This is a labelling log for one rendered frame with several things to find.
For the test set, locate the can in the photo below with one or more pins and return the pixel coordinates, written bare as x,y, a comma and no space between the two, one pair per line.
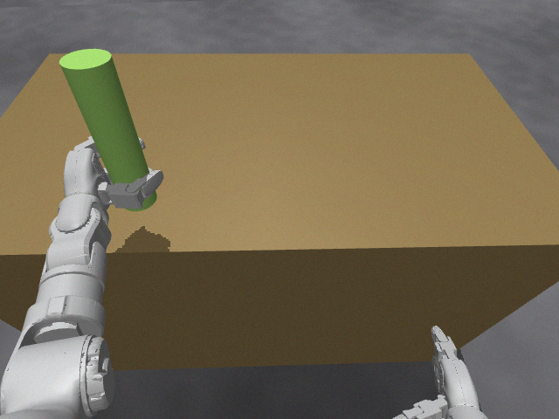
93,79

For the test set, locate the right robot hand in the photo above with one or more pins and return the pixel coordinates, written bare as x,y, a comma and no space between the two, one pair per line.
452,379

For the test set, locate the left robot hand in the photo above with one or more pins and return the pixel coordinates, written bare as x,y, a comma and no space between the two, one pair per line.
83,174

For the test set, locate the left robot arm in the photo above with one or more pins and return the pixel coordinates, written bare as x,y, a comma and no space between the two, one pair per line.
60,367

